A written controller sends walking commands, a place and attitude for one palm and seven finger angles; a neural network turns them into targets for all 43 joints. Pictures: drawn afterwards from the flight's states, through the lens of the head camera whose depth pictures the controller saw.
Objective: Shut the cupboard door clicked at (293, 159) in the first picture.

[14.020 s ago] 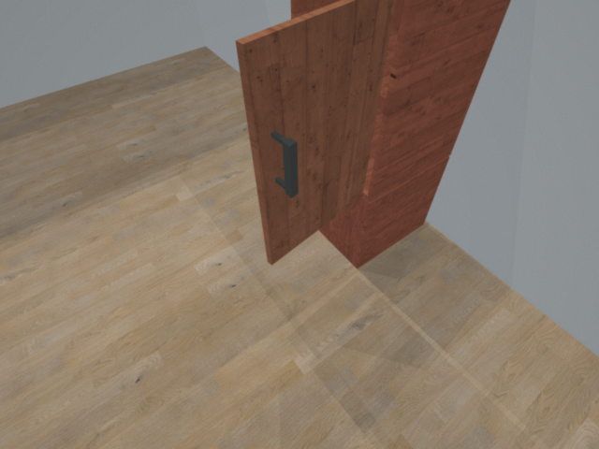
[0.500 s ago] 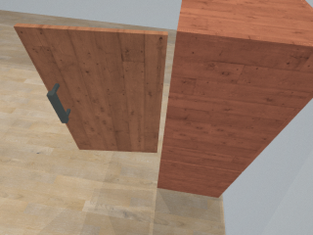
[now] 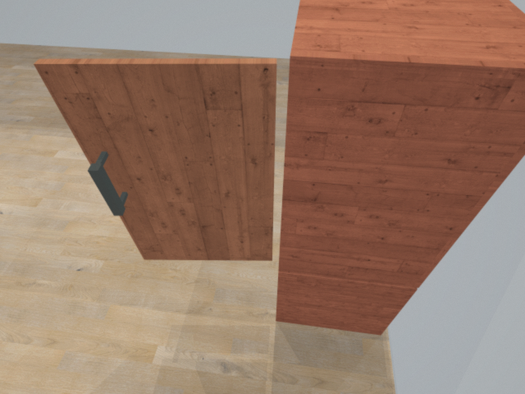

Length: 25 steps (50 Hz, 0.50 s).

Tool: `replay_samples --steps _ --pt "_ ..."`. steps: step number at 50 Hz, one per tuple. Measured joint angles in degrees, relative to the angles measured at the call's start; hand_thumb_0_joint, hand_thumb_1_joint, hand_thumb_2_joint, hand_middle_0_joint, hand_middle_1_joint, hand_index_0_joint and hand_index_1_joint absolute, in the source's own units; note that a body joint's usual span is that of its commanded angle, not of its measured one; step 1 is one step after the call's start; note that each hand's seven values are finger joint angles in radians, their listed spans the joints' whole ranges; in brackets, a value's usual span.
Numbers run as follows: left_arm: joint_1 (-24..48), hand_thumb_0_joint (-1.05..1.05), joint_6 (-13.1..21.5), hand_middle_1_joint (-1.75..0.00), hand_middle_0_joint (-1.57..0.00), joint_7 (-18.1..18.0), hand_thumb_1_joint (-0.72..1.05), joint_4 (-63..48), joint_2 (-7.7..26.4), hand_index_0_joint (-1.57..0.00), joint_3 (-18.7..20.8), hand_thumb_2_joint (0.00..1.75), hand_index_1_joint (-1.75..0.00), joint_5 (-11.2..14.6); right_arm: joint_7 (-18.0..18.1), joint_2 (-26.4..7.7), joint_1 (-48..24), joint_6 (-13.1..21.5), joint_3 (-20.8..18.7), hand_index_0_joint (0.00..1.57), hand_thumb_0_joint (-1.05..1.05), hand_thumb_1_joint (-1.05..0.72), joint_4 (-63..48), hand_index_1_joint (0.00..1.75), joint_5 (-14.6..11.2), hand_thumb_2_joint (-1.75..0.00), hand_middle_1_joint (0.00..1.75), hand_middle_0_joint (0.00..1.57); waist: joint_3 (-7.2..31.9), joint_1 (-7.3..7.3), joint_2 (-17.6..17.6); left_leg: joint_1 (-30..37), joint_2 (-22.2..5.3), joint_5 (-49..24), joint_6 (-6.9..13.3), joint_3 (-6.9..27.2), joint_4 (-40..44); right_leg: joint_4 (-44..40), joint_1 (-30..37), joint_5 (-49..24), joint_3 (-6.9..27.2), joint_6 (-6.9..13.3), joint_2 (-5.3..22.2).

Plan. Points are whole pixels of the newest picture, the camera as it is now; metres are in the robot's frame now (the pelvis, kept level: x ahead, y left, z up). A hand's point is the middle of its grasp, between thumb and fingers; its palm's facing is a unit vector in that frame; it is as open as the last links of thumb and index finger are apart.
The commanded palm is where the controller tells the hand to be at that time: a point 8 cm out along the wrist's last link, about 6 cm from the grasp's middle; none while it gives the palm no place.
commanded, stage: look again from close up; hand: left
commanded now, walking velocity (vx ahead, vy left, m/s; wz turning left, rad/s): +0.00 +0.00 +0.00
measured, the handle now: (111, 184) +0.49 +0.35 +0.00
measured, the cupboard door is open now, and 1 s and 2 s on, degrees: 97 97 97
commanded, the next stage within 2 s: shuffle to correct the standing spot in 0.12 s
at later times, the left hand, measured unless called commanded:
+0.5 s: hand out of the picture +0.02 +0.20 -0.18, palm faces +0.06 -0.98 -0.21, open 7.3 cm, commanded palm none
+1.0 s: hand out of the picture +0.07 +0.25 -0.16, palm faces +0.09 -0.96 -0.28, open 7.3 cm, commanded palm none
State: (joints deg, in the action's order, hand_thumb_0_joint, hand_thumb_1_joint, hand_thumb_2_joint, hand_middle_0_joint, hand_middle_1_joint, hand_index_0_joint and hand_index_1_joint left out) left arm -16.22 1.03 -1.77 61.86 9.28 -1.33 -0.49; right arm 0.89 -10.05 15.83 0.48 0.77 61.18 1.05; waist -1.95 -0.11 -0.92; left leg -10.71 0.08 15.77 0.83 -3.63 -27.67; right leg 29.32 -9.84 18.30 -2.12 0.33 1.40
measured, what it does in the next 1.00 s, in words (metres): steps on the spot: right foot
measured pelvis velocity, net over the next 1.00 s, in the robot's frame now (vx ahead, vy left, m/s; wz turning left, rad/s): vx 0.04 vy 0.06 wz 0.03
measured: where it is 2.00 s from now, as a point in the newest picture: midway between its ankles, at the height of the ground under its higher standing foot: outside the picture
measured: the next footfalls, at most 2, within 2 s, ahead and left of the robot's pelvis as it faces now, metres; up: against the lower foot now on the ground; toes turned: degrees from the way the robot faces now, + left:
right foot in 0.84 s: +0.06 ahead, -0.06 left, +0.00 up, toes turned -7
left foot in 1.20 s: +0.09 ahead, +0.25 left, +0.00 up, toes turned +3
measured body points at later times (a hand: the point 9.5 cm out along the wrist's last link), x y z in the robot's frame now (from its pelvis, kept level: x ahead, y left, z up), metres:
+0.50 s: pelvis +0.02 +0.01 +0.00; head +0.04 +0.02 +0.44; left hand +0.02 +0.25 -0.16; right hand +0.05 -0.23 -0.16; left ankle -0.01 +0.11 -0.74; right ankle -0.03 -0.11 -0.74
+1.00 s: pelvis +0.04 +0.06 +0.00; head +0.08 +0.04 +0.45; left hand +0.06 +0.30 -0.14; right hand +0.10 -0.18 -0.16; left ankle +0.01 +0.19 -0.66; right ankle +0.02 -0.06 -0.74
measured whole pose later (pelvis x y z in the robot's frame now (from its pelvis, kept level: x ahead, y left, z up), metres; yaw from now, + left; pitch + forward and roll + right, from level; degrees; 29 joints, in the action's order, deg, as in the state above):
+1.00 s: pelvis +0.04 +0.06 +0.00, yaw +2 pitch +0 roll +3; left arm -14.8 1.3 -2.4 55.4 9.5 1.5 -1.7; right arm -0.9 -11.8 11.8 -3.8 -2.1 56.2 1.4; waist -4.4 -2.0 -0.1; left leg -26.4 1.2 25.2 -1.1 -1.5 -61.1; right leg 32.0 -13.0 18.9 -6.3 -0.3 6.9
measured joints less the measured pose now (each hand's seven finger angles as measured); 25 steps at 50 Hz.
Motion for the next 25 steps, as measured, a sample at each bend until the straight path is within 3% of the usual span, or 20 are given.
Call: replay_samples --steps 15,25 --pt "0.7 0.0 0.0 -0.3 -0.2 0.3 0.91 0.9 0.8 -0.2 0.1 0.9 -0.3 0.0 0.1 0.1 -1.6 0.3 0.2 0.2 0.0 -0.91 2.0 0.3 -0.2 -0.9 0.3 0.19 -0.6 -0.58 1.6 0.8 -0.2 -0.4 -0.2 0.1 1.7 -2.0 0.9 -0.6 -0.1 0.1 -0.2" --pt "-0.4 0.0 -0.5 -0.3 -0.2 -0.1 0.91 -0.8 1.2 -0.21 2.0 0.9 -0.3 -0.5 -0.2 -0.7 -1.2 -1.5 -0.8 0.2 0.0 -0.91 0.4 0.3 0.1 -0.9 0.3 0.19 -0.2 -1.47 2.0 -1.0 1.0 3.5 0.7 0.4 -3.4 1.9 0.1 2.8 -0.4 -0.9 1.1"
